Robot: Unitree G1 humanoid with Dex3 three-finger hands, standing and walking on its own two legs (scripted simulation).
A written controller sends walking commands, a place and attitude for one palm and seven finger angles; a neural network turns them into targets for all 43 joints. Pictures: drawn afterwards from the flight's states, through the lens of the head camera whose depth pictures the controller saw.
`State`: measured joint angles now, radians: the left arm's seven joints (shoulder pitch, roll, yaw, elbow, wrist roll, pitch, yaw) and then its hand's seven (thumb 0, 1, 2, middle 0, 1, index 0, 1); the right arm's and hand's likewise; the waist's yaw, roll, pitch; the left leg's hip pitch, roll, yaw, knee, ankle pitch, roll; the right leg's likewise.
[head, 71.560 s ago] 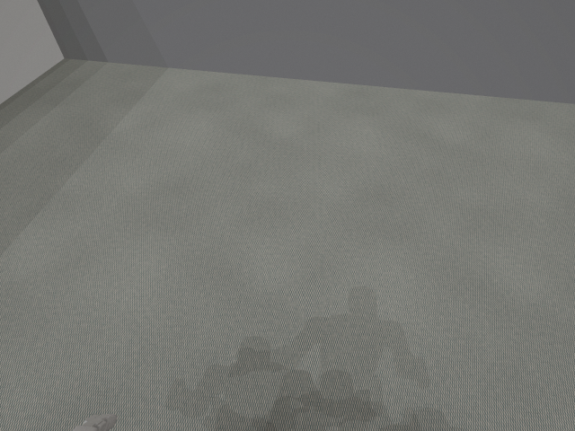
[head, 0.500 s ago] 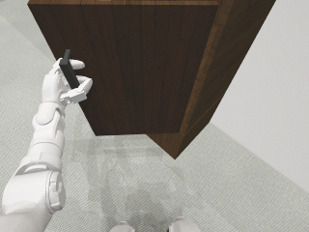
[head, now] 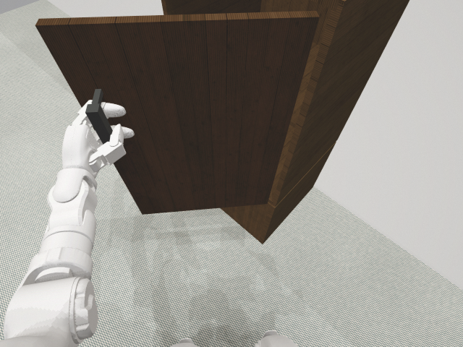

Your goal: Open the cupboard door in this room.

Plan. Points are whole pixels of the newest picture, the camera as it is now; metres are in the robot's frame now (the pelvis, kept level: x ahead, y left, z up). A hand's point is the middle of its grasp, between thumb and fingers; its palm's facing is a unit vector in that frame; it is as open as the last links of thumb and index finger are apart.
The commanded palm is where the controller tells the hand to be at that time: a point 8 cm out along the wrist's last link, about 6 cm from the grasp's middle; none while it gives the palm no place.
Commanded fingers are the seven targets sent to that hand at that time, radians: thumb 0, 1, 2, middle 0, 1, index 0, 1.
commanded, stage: pull the door open along its arc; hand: left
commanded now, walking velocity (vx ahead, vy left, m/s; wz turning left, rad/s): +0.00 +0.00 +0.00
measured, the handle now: (107, 125) +0.49 +0.21 +0.08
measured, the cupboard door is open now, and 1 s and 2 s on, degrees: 49 89 85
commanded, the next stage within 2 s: open thumb and fingers to let go in 0.86 s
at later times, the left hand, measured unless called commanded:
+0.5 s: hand (149, 224) +0.29 +0.12 +0.09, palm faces +0.39 -0.92 +0.04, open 5.9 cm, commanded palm +0.23 +0.18 +0.08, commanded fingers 0.00 0.90 0.90 -0.40 -1.35 -0.40 -1.35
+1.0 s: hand (192, 265) +0.23 +0.05 +0.09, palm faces +0.37 -0.93 -0.01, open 5.9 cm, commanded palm +0.18 +0.10 +0.08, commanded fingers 0.00 0.69 0.81 -0.38 -1.33 -0.38 -1.33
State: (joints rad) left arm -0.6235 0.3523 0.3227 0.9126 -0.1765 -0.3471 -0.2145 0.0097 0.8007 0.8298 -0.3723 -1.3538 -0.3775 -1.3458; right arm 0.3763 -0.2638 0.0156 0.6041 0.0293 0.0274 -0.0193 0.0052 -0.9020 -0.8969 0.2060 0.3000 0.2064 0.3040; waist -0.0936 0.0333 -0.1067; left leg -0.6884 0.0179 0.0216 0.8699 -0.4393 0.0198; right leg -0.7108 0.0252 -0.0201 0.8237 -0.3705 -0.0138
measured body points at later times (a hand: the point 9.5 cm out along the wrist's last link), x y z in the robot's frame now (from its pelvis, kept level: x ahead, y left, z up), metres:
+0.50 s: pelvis +0.01 -0.01 +0.01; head +0.03 -0.03 +0.46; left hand +0.27 +0.16 +0.09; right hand +0.22 -0.21 -0.07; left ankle -0.01 +0.10 -0.70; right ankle +0.01 -0.11 -0.70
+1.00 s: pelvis +0.01 -0.04 +0.01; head +0.02 -0.07 +0.45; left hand +0.21 +0.10 +0.09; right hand +0.20 -0.25 -0.09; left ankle -0.01 +0.10 -0.70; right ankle +0.01 -0.11 -0.70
